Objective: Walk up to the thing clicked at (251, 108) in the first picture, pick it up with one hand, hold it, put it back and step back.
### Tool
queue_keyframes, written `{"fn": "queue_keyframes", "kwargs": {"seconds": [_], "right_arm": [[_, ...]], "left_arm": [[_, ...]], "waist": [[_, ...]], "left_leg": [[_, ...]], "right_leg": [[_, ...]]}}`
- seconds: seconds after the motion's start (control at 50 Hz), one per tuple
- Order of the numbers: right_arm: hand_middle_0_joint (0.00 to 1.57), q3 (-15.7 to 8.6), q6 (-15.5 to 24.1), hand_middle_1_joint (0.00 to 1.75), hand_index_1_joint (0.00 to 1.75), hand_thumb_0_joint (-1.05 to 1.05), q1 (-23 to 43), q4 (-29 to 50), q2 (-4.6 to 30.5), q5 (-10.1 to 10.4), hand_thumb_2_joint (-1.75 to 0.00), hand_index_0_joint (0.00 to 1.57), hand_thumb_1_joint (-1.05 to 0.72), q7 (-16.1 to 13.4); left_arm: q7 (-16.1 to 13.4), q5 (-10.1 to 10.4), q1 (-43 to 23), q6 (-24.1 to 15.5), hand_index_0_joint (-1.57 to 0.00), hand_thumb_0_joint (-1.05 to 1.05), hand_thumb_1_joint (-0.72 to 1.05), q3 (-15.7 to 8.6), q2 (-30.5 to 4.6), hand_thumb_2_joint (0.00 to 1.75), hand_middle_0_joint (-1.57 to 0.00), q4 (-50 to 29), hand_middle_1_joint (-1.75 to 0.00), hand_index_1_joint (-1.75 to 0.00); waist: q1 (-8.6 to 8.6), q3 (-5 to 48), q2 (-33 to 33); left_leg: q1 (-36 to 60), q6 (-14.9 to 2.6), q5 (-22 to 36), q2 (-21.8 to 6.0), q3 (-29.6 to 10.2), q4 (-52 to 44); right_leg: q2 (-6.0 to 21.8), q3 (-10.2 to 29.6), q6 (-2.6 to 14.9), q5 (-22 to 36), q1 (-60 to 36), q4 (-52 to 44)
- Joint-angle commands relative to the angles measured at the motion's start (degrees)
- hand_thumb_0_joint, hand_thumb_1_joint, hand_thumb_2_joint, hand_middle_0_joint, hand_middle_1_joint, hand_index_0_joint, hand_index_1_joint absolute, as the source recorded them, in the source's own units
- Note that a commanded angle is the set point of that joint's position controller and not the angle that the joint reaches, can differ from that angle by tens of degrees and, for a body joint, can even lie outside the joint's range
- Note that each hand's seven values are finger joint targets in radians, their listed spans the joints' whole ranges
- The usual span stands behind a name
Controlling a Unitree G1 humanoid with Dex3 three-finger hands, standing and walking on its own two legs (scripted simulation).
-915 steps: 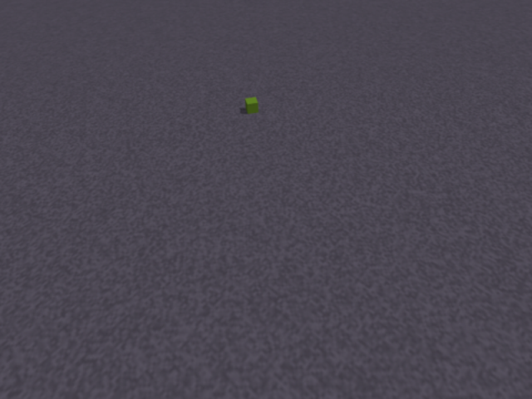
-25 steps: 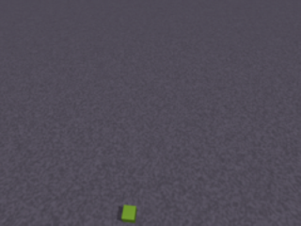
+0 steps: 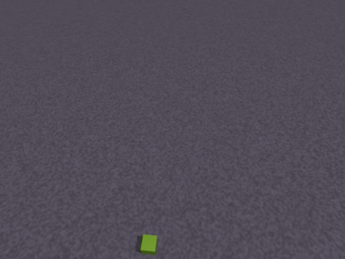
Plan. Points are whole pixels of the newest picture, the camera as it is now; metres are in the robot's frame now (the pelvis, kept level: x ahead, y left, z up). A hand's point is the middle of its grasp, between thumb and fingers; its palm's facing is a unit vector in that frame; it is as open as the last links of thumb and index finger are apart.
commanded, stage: stand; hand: left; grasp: from above
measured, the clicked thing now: (149, 244) +0.36 +0.16 -0.75
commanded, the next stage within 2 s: rise first in 0.80 s
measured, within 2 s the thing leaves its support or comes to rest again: neither
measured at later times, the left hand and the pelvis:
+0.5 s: hand out of the picture +0.07 +0.25 -0.16, palm faces -0.04 -0.94 -0.34, open 7.4 cm; pelvis +0.00 +0.00 +0.00, yaw +0 degrees
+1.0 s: hand out of the picture +0.10 +0.25 -0.16, palm faces +0.03 -0.94 -0.33, open 7.5 cm; pelvis -0.01 +0.00 -0.01, yaw +1 degrees
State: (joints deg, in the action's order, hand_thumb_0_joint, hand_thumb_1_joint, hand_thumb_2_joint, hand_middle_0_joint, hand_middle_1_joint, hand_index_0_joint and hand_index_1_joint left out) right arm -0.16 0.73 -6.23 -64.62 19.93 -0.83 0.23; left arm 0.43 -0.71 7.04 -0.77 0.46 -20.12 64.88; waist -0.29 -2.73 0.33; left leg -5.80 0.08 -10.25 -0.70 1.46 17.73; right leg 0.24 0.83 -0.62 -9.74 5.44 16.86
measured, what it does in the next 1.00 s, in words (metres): stands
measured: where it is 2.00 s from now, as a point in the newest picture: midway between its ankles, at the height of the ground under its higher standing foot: outside the picture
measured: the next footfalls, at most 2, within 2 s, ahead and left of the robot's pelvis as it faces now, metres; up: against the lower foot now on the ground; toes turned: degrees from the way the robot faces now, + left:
none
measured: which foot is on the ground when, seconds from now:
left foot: down 0.00-1.00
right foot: down 0.00-1.00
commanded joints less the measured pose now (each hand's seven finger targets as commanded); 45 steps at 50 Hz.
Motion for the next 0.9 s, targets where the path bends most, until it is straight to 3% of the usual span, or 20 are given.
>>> {"fn": "queue_keyframes", "kwargs": {"seconds": [0.0,0.32,0.64,0.74,0.86,0.88], "right_arm": [[0.2,-2.21,1.06,0.3,0.3,0.0,2.17,3.5,12.26,0.35,-0.9,0.2,-0.9,-0.6],[0.2,-2.05,1.03,0.3,0.3,0.0,1.76,3.42,12.45,0.34,-0.9,0.2,-0.9,-0.6],[0.2,-2.04,1.17,0.3,0.3,0.0,1.57,3.57,12.5,0.39,-0.9,0.2,-0.9,-0.68],[0.2,-1.89,1.12,0.3,0.3,0.0,0.95,3.62,12.18,0.33,-0.9,0.2,-0.9,-0.73],[0.2,-2.06,1.17,0.3,0.3,0.0,1.37,3.78,12.5,0.36,-0.9,0.2,-0.9,-0.71],[0.2,-2.0,1.15,0.3,0.3,0.0,1.54,3.82,12.46,0.22,-0.9,0.2,-0.89,-0.77]], "left_arm": [[-1.08,0.1,-1.83,-1.29,-0.2,0.0,0.9,-2.58,-12.33,0.9,-0.2,-3.41,-0.3,-0.3],[-1.04,0.09,-1.9,-1.17,-0.2,0.0,0.9,-2.66,-12.16,0.9,-0.2,-3.43,-0.3,-0.3],[-1.09,0.22,-1.79,-1.13,-0.2,0.0,0.9,-2.67,-12.16,0.9,-0.2,-3.48,-0.3,-0.3],[-1.09,0.1,-1.85,-1.06,-0.2,0.0,0.9,-2.77,-12.25,0.9,-0.2,-3.36,-0.3,-0.3],[-1.09,0.1,-1.94,-1.19,-0.2,0.0,0.9,-2.76,-12.37,0.9,-0.2,-3.61,-0.3,-0.3],[-1.06,0.01,-1.85,-1.15,-0.18,0.0,0.85,-2.69,-12.3,0.97,-0.15,-3.73,-0.38,-0.38]], "waist": [[0.18,4.35,-0.72],[0.1,3.58,0.22],[0.24,4.46,-0.17],[-0.04,3.39,-0.18],[0.07,4.44,-0.17],[0.24,4.32,-0.2]], "left_leg": [[1.66,-1.58,7.8,-7.17,-6.14,-2.39],[0.97,-1.62,6.28,-7.12,-6.11,-2.51],[2.04,-1.7,9.73,-7.32,-6.25,-2.2],[1.15,-1.56,7.41,-7.13,-6.1,-2.62],[1.94,-1.63,8.89,-7.36,-6.32,-2.24],[1.49,-1.64,8.82,-7.24,-6.11,-2.1]], "right_leg": [[7.28,5.03,1.81,8.36,0.17,-1.95],[7.29,5.32,1.86,7.79,0.28,-2.43],[7.38,4.99,1.83,10.1,-0.48,-1.51],[7.36,5.06,1.76,8.45,-0.01,-1.88],[7.47,5.02,1.88,8.9,-0.35,-1.58],[7.45,5.11,1.8,9.22,-0.06,-1.89]]}}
